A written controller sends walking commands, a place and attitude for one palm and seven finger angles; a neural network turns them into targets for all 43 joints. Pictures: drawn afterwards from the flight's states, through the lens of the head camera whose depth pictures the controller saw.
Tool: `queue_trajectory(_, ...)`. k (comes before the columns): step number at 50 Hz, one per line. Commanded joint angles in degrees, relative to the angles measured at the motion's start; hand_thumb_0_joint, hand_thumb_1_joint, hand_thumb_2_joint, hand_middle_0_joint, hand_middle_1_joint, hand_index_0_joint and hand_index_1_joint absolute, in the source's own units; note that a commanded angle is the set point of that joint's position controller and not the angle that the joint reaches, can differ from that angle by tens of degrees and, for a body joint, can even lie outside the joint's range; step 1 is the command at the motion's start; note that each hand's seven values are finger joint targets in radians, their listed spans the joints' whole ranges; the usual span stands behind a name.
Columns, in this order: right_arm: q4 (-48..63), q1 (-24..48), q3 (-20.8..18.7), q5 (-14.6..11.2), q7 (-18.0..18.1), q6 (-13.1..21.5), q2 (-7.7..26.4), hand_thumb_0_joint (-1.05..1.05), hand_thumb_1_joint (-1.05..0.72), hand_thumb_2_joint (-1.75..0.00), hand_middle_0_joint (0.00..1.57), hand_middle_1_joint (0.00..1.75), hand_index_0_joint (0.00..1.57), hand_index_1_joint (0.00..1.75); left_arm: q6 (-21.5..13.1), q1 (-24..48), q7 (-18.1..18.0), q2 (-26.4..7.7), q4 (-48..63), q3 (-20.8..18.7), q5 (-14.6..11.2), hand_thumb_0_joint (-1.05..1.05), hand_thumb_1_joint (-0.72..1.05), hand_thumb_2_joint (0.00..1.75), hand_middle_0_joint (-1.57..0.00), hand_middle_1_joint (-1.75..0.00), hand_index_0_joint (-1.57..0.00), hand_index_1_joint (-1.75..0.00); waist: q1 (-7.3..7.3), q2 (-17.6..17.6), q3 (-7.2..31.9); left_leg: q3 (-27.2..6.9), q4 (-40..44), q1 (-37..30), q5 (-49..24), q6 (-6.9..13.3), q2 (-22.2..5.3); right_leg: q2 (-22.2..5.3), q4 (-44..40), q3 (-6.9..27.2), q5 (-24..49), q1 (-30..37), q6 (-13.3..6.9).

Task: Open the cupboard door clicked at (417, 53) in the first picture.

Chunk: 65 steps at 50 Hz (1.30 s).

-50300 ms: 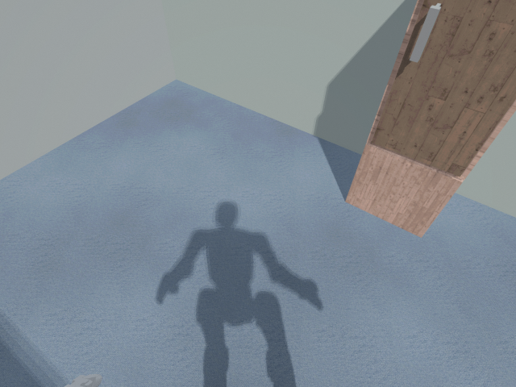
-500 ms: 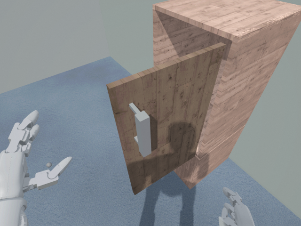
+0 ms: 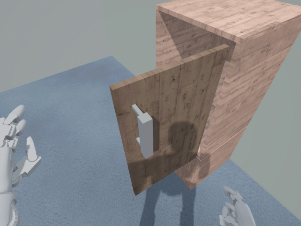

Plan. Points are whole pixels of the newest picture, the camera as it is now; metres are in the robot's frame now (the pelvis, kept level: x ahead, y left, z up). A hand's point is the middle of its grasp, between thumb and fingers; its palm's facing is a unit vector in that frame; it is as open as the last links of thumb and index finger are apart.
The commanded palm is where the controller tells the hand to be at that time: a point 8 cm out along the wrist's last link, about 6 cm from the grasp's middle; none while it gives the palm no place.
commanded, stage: draw the hand back to the body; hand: left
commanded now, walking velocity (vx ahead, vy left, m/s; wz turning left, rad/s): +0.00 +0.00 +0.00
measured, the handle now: (141, 131) +0.32 +0.07 +0.11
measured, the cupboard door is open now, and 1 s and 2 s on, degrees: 87 87 87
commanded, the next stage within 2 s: step back with the hand held close in 0.08 s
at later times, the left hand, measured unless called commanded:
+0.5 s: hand (37, 166) +0.18 +0.26 +0.15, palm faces +0.34 -0.78 -0.52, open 7.4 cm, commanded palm +0.11 +0.30 +0.17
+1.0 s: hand out of the picture +0.08 +0.27 +0.16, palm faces +0.47 -0.74 -0.48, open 7.4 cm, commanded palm +0.02 +0.31 +0.17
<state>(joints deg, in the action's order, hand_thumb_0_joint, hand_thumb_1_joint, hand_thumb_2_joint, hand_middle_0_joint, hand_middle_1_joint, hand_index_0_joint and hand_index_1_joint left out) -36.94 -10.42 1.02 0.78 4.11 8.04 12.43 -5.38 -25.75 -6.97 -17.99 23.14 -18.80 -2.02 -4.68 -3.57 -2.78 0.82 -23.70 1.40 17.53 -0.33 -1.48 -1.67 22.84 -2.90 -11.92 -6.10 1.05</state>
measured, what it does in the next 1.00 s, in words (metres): shifts its weight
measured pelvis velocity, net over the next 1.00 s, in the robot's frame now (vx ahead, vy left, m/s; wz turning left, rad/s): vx -0.12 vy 0.01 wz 0.01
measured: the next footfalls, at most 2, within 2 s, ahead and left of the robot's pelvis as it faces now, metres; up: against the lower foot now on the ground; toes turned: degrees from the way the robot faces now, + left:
right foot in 1.60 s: -0.32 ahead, -0.09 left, +0.00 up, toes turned +2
left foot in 1.80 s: -0.24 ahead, +0.12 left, +0.00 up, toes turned +3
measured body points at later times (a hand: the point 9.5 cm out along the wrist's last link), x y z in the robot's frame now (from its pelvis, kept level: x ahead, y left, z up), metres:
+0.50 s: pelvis -0.03 +0.01 +0.00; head +0.00 +0.00 +0.45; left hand +0.15 +0.30 +0.18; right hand +0.15 -0.24 -0.08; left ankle -0.05 +0.12 -0.74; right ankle +0.01 -0.13 -0.74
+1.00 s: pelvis -0.12 +0.01 -0.03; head -0.10 +0.02 +0.42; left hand +0.05 +0.31 +0.18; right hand +0.04 -0.23 -0.10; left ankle -0.05 +0.12 -0.74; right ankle +0.01 -0.13 -0.74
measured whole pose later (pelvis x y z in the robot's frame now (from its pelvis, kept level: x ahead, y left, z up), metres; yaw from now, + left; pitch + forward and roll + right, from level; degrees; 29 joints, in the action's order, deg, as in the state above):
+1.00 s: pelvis -0.12 +0.01 -0.03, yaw +0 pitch -1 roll -1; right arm -33.0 -13.6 -0.1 0.1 4.8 6.2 12.2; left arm -14.8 -29.2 -9.7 -22.3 29.7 -26.2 0.8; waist 0.2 0.6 -3.7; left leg 1.4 -39.7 24.0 15.9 1.6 -0.4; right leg -2.0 33.6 -0.2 -8.1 -26.2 1.5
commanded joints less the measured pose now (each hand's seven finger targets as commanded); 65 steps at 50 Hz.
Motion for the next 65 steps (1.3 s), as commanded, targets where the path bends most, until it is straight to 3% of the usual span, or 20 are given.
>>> queue_trajectory(1,8.91,7.02,-2.12,0.06,0.68,3.29,5.68,0.0,-0.9,-0.9,0.2,0.3,0.2,0.3,-3.84,5.11,-1.15,-10.89,12.27,-6.8,-0.3,0.0,0.9,0.9,-0.2,-0.3,-0.2,-0.3,0.15,-0.37,5.32,0.53,3.59,5.16,-18.39,0.51,0.26,1.09,-1.75,0.23,11.29,5.26,-1.97)
queue_trajectory(9,8.78,7.02,-2.29,0.01,0.47,3.3,5.68,0.0,-0.9,-0.9,0.2,0.3,0.2,0.3,-4.01,5.25,-1.04,-10.41,12.06,-6.42,-0.24,0.0,0.9,0.9,-0.2,-0.3,-0.2,-0.3,0.27,-0.07,5.24,0.71,3.68,5.21,-17.12,0.54,0.33,1.21,-2.28,0.32,10.07,4.91,-1.89)
queue_trajectory(10,8.44,7.34,-2.16,-0.05,0.7,3.33,5.96,0.0,-0.9,-0.9,0.2,0.3,0.2,0.3,-4.05,8.77,-1.36,-12.68,12.29,-7.98,-0.23,0.0,0.9,0.9,-0.2,-0.3,-0.2,-0.3,0.34,-0.1,4.67,0.56,3.83,5.47,-16.19,0.61,0.41,1.21,-2.54,0.4,9.53,4.74,-2.02)
queue_trajectory(11,10.46,5.9,-1.86,-0.6,0.43,1.86,6.99,0.0,-0.9,-0.9,0.2,0.3,0.2,0.3,-6.59,13.24,-1.28,-18.59,14.24,-14.39,-0.49,0.0,0.9,0.9,-0.2,-0.3,-0.2,-0.3,3.52,1.82,-1.05,0.11,2.7,10.15,-11.52,1.6,-0.58,-1.26,-5.78,5.45,12.29,-1.82,-1.76)
queue_trajectory(12,9.47,5.85,-2.01,-0.45,0.43,0.72,6.22,0.0,-0.9,-0.9,0.2,0.3,0.2,0.3,-6.82,6.68,-0.57,-14.44,8.82,-11.56,-0.23,0.0,0.9,0.9,-0.2,-0.3,-0.2,-0.3,3.6,4.92,0.6,-0.66,1.79,9.45,-11.39,1.74,-0.5,-2.24,-5.66,5.14,13.28,-1.62,-1.8)
queue_trajectory(14,10.73,6.07,-2.53,-0.33,0.09,-0.7,6.81,0.0,-0.9,-0.9,0.2,0.3,0.2,0.3,-7.15,1.84,0.13,-12.05,9.83,-9.0,0.05,0.0,0.9,0.9,-0.2,-0.3,-0.2,-0.3,3.79,4.07,4.05,-0.13,0.62,8.26,-14.88,1.66,-0.66,-2.79,-4.26,4.84,17.02,-1.24,-1.71)
queue_trajectory(16,11.29,5.92,-2.84,-0.23,0.24,-1.39,7.02,0.0,-0.9,-0.9,0.2,0.3,0.2,0.3,-7.76,-0.68,-0.12,-12.41,12.08,-9.3,0.17,0.0,0.9,0.9,-0.2,-0.3,-0.2,-0.3,3.65,-0.04,7.92,-0.17,0.61,8.1,-19.74,1.42,-1.49,-2.92,-1.28,3.76,21.13,0.62,-1.49)
queue_trajectory(20,12.53,6.03,-3.78,-0.37,0.41,-2.63,6.84,0.0,-0.9,-0.9,0.2,0.3,0.2,0.3,-8.0,-4.91,-0.95,-15.15,15.29,-12.35,0.2,0.0,0.9,0.9,-0.2,-0.3,-0.2,-0.3,3.45,0.92,13.5,-0.54,-0.94,8.94,-26.92,0.93,-2.29,-3.2,3.1,3.31,28.99,3.08,-1.26)
queue_trajectory(23,13.72,5.79,-4.24,-0.6,0.56,-3.37,6.36,0.0,-0.9,-0.9,0.2,0.3,0.2,0.3,-8.09,-6.65,-1.34,-15.54,16.81,-13.42,0.17,0.0,0.9,0.9,-0.2,-0.3,-0.2,-0.3,3.62,2.08,13.81,-0.73,-1.26,11.17,-26.38,0.84,-3.0,-3.04,5.23,3.56,28.65,2.01,-0.9)
queue_trajectory(28,14.16,5.53,-4.44,-0.68,0.95,-3.31,6.52,0.0,-0.9,-0.9,0.2,0.3,0.2,0.3,-8.8,-7.33,-2.0,-15.34,17.29,-13.88,0.33,0.0,0.9,0.9,-0.2,-0.3,-0.2,-0.3,3.67,0.1,11.15,-2.26,0.42,18.26,-16.9,1.72,-3.9,-2.51,7.01,4.09,20.11,0.69,-0.58)
queue_trajectory(35,14.1,3.92,-4.39,-0.9,1.29,-1.46,7.34,0.0,-0.9,-0.9,0.2,0.3,0.2,0.3,-10.23,-3.83,-2.99,-15.38,18.07,-13.66,1.54,0.0,0.9,0.9,-0.2,-0.3,-0.2,-0.3,4.25,0.91,6.36,-3.54,0.83,30.07,10.43,3.82,-3.39,-3.32,5.58,8.09,1.03,-2.46,-1.06)
queue_trajectory(40,13.9,2.83,-4.28,-0.68,1.65,0.05,7.66,0.0,-0.9,-0.9,0.2,0.3,0.2,0.3,-11.48,-1.56,-3.75,-15.64,17.58,-14.34,2.34,0.0,0.9,0.9,-0.2,-0.3,-0.2,-0.3,4.54,1.56,4.79,-5.27,0.16,32.96,17.59,4.41,-3.87,-2.87,5.16,8.72,-9.42,-5.93,-1.1)
queue_trajectory(47,12.86,1.93,-4.11,-0.55,1.45,1.4,7.26,0.0,-0.9,-0.9,0.2,0.3,0.2,0.3,-12.89,-1.34,-4.03,-15.31,18.44,-14.45,2.09,0.0,0.9,0.9,-0.2,-0.3,-0.2,-0.3,4.91,1.04,5.88,-5.62,-2.6,30.68,17.23,3.71,-2.97,-3.4,4.64,9.68,-10.67,-9.73,-1.65)
queue_trajectory(49,12.98,1.7,-4.17,-0.48,1.48,1.79,7.71,0.0,-0.9,-0.9,0.2,0.3,0.2,0.3,-13.23,-0.9,-4.08,-14.94,18.6,-14.49,2.5,0.0,0.9,0.9,-0.2,-0.3,-0.2,-0.3,4.94,-1.48,4.82,-7.14,0.1,35.42,21.45,4.6,-4.54,-1.74,7.95,8.85,-11.98,-7.53,-1.1)
queue_trajectory(52,12.74,2.24,-4.47,-0.68,1.5,2.31,7.34,0.0,-0.9,-0.9,0.2,0.3,0.2,0.3,-13.38,-2.07,-3.97,-15.19,17.42,-15.56,2.41,0.0,0.9,0.9,-0.2,-0.3,-0.2,-0.3,4.63,-1.34,6.74,-8.21,2.44,38.39,16.26,5.3,-6.23,0.02,14.65,7.3,0.69,-1.78,-0.49)
queue_trajectory(56,13.19,2.81,-5.11,-0.51,1.26,2.79,7.92,0.0,-0.9,-0.9,0.2,0.3,0.2,0.3,-14.25,-0.16,-3.31,-15.26,16.76,-16.38,3.66,0.0,0.9,0.9,-0.2,-0.3,-0.2,-0.3,4.64,-2.3,3.72,-7.74,1.15,49.6,27.39,6.99,-6.76,0.65,18.08,11.17,-2.27,2.67,-0.67)
queue_trajectory(60,11.92,2.09,-5.73,-0.1,0.54,2.69,7.36,0.0,-0.9,-0.9,0.2,0.3,0.2,0.3,-15.02,-0.31,-3.06,-17.59,18.67,-18.33,2.85,0.0,0.9,0.9,-0.2,-0.3,-0.2,-0.3,4.89,6.77,4.69,-3.18,-16.11,33.95,22.57,3.56,-0.6,-6.56,2.68,23.22,-11.55,-15.99,-4.75)
queue_trajectory(62,9.59,1.02,-4.77,-0.1,-0.38,1.37,5.3,0.0,-0.9,-0.9,0.2,0.3,0.2,0.3,-14.48,-0.01,-3.41,-17.13,19.66,-16.38,1.78,0.0,0.9,0.9,-0.2,-0.3,-0.2,-0.3,5.59,16.08,8.11,-0.87,-26.6,18.38,12.76,0.84,2.16,-11.65,-4.6,23.37,-16.53,-27.82,-6.93)
queue_trajectory(64,8.89,0.85,-4.74,-0.38,-0.64,0.31,5.26,0.0,-0.9,-0.9,0.2,0.3,0.2,0.3,-14.12,0.6,-3.65,-17.48,20.77,-16.2,1.3,0.0,0.9,0.9,-0.2,-0.3,-0.2,-0.3,6.21,15.25,10.07,0.54,-25.33,10.41,9.86,0.59,2.49,-11.17,-4.55,18.73,-15.9,-31.56,-5.72)
queue_trajectory(65,8.96,1.16,-5.06,-0.47,-0.21,0.15,6.38,0.0,-0.9,-0.9,0.2,0.3,0.2,0.3,-14.37,1.23,-3.74,-18.17,21.66,-16.62,1.14,0.0,0.9,0.9,-0.2,-0.3,-0.2,-0.3,6.57,9.48,8.22,-2.81,-20.56,8.27,11.79,1.73,0.64,-8.86,-1.39,16.43,-18.63,-36.09,-4.44)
